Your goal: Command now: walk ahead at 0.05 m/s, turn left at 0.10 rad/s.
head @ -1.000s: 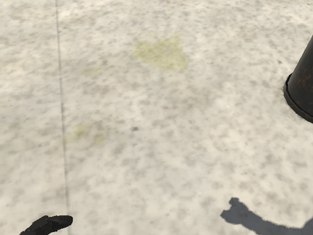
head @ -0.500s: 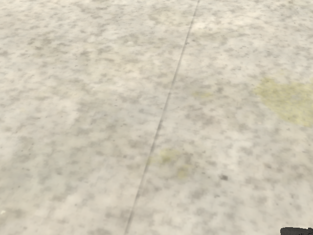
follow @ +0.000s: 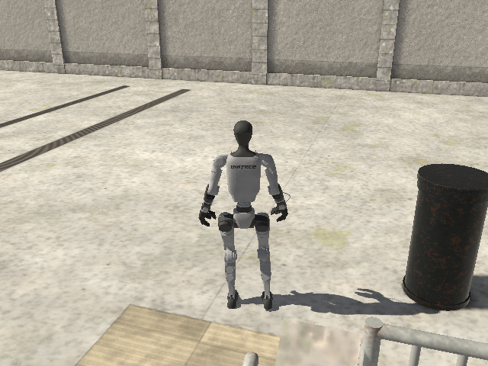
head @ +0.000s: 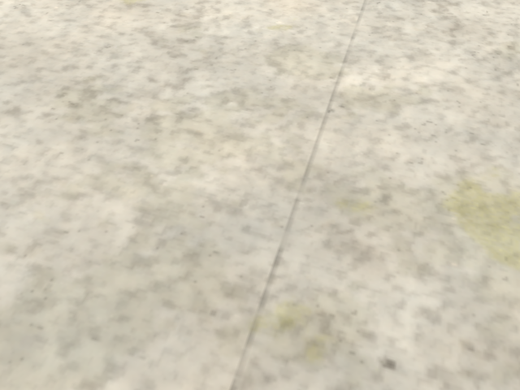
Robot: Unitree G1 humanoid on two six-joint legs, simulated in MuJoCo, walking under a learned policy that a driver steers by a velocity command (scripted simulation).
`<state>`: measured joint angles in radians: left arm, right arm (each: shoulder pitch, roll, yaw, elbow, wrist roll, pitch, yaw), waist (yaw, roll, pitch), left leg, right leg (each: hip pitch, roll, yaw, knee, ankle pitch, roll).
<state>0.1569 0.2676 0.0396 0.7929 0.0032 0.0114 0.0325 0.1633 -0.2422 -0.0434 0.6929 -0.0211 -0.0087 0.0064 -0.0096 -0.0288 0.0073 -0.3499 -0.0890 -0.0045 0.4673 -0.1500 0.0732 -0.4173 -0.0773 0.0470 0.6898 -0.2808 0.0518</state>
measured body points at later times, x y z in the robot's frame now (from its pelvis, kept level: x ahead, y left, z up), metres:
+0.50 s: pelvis +0.04 -0.03 +0.00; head +0.05 -0.03 +0.45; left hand +0.14 +0.22 -0.13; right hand +0.16 -0.28 -0.12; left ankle +0.06 +0.08 -0.73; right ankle +0.03 -0.16 -0.73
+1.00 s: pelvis +0.08 -0.02 +0.00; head +0.07 -0.01 +0.45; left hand +0.08 +0.24 -0.15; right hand +0.14 -0.28 -0.14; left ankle +0.07 +0.08 -0.73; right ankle +0.02 -0.16 -0.73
